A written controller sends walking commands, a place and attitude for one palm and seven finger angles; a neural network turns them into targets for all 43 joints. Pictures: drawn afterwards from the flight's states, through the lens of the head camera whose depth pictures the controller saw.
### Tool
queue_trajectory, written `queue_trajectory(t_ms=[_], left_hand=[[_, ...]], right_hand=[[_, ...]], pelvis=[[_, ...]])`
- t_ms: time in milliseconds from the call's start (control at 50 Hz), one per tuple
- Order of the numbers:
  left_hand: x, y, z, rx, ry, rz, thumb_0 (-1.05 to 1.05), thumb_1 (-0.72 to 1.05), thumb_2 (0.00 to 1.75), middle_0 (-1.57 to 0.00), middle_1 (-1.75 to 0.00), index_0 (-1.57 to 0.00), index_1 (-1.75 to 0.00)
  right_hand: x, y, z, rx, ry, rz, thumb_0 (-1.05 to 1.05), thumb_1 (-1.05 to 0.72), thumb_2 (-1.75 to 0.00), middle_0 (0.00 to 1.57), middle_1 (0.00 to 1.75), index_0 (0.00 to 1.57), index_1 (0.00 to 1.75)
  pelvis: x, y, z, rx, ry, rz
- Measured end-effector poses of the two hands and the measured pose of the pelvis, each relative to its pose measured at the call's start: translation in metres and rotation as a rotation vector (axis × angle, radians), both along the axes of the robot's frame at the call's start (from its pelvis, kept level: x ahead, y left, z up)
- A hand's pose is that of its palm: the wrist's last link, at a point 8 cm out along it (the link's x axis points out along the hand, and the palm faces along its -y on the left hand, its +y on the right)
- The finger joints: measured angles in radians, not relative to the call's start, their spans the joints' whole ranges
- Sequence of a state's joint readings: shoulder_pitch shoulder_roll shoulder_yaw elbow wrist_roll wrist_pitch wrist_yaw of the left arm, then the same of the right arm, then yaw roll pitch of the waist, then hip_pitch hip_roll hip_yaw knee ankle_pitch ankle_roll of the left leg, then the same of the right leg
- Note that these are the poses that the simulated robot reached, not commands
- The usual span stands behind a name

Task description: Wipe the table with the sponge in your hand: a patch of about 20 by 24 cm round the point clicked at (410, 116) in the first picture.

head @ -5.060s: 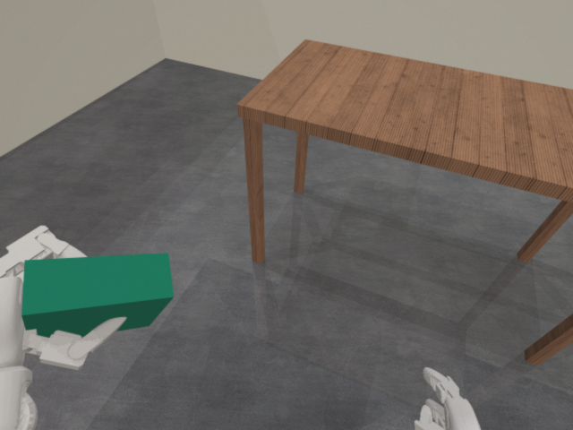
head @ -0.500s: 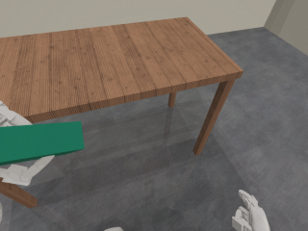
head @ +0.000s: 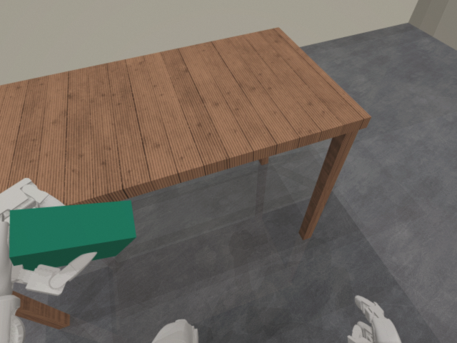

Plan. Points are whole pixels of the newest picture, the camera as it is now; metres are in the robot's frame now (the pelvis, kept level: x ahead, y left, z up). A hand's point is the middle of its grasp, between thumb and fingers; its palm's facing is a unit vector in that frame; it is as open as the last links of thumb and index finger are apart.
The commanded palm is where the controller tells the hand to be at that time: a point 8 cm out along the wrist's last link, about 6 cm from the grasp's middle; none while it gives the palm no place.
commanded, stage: take the last steps up to it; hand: left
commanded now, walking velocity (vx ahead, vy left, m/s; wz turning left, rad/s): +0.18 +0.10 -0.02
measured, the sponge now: (91, 235) +0.23 +0.19 +0.14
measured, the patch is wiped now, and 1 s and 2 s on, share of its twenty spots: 0.00 0.00 0.00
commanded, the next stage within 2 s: come to a stop and stand still in 0.34 s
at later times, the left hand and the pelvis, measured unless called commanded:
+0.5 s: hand (54, 197) +0.27 +0.24 +0.17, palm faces +0.41 -0.78 -0.47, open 9.0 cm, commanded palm +0.23 +0.29 +0.17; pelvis +0.06 +0.01 -0.02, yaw -1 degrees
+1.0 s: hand (34, 199) +0.27 +0.27 +0.16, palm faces +0.39 -0.83 -0.40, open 9.0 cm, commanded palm +0.22 +0.31 +0.17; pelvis +0.05 +0.04 -0.01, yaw -1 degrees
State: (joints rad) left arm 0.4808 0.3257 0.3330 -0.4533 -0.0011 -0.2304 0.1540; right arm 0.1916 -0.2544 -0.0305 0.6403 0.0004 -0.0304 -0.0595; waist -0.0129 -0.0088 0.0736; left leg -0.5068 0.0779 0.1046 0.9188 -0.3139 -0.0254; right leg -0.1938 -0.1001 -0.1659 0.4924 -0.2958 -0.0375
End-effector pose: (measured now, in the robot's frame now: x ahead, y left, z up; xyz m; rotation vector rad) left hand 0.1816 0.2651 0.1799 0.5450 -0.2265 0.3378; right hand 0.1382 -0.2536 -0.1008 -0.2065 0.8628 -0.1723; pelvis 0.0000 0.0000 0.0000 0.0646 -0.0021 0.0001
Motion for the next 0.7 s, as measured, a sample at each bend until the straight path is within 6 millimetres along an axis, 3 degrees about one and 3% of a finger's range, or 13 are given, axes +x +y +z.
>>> queue_trajectory(t_ms=[60, 140, 180, 260, 340, 420, 480, 540, 700], left_hand=[[0.008, 0.003, 0.007, 0.022, -0.021, -0.042, -0.01, -0.42, 1.05, -0.86, -1.39, -0.86, -1.39], [0.021, 0.022, 0.011, 0.045, -0.102, -0.061, -0.01, -0.42, 1.05, -0.86, -1.39, -0.86, -1.39], [0.030, 0.034, 0.010, 0.052, -0.158, -0.062, -0.01, -0.42, 1.05, -0.86, -1.39, -0.86, -1.39], [0.049, 0.050, 0.000, 0.016, -0.157, -0.025, -0.01, -0.42, 1.05, -0.86, -1.39, -0.86, -1.39], [0.052, 0.038, 0.001, -0.010, -0.125, -0.037, -0.01, -0.42, 1.05, -0.86, -1.39, -0.86, -1.39], [0.047, 0.020, 0.008, 0.035, -0.100, -0.049, -0.01, -0.42, 1.05, -0.86, -1.39, -0.86, -1.39], [0.048, 0.015, 0.009, 0.056, -0.083, -0.015, -0.01, -0.42, 1.05, -0.86, -1.39, -0.86, -1.39], [0.055, 0.017, 0.005, 0.009, -0.057, 0.028, -0.01, -0.42, 1.05, -0.86, -1.39, -0.86, -1.39], [0.075, 0.022, -0.003, -0.012, 0.004, -0.004, -0.01, -0.42, 1.05, -0.86, -1.39, -0.86, -1.39]], right_hand=[[0.014, -0.007, 0.013, -0.050, -0.029, -0.017, 0.01, -0.91, -0.90, 0.20, 0.30, 0.20, 0.30], [0.035, 0.000, 0.019, -0.100, -0.078, -0.034, 0.01, -0.91, -0.90, 0.20, 0.30, 0.20, 0.30], [0.046, 0.009, 0.016, -0.100, -0.112, -0.055, 0.01, -0.91, -0.90, 0.20, 0.30, 0.20, 0.30], [0.060, 0.042, 0.012, -0.019, -0.134, -0.043, 0.01, -0.91, -0.90, 0.19, 0.30, 0.19, 0.29], [0.066, 0.072, 0.006, 0.074, -0.142, 0.003, 0.01, -0.91, -0.90, 0.20, 0.30, 0.20, 0.30], [0.068, 0.086, -0.007, 0.139, -0.121, 0.040, 0.01, -0.90, -0.90, 0.20, 0.30, 0.20, 0.30], [0.069, 0.082, -0.022, 0.158, -0.074, 0.055, 0.01, -0.90, -0.90, 0.20, 0.30, 0.20, 0.30], [0.068, 0.069, -0.024, 0.138, -0.019, 0.066, 0.01, -0.90, -0.90, 0.20, 0.30, 0.20, 0.30], [0.078, 0.028, 0.006, 0.000, -0.041, -0.001, 0.01, -0.90, -0.90, 0.20, 0.30, 0.20, 0.30]], pelvis=[[0.011, 0.007, 0.000, -0.003, 0.001, -0.006], [0.029, 0.023, -0.011, -0.027, -0.011, -0.018], [0.036, 0.031, -0.021, -0.031, -0.020, -0.026], [0.040, 0.033, -0.020, -0.037, -0.021, -0.025], [0.045, 0.031, -0.016, -0.047, -0.011, -0.028], [0.052, 0.022, -0.018, -0.043, -0.006, -0.025], [0.058, 0.015, -0.021, -0.048, -0.014, -0.020], [0.063, 0.013, -0.014, -0.027, -0.016, -0.022], [0.070, 0.020, -0.003, -0.011, -0.008, -0.013]])
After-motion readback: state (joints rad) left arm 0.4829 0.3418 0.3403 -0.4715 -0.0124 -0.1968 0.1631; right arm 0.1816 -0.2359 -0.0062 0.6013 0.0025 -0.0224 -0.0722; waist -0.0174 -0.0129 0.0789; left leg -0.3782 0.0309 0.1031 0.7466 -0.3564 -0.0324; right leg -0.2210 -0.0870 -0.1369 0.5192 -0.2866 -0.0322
